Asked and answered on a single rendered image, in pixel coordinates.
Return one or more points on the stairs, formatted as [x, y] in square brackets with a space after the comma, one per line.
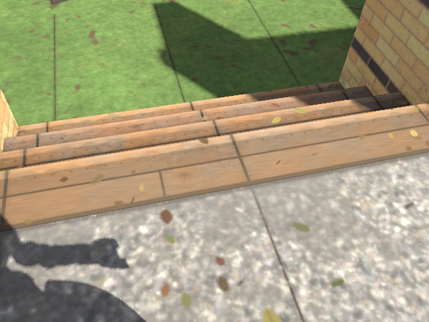
[81, 137]

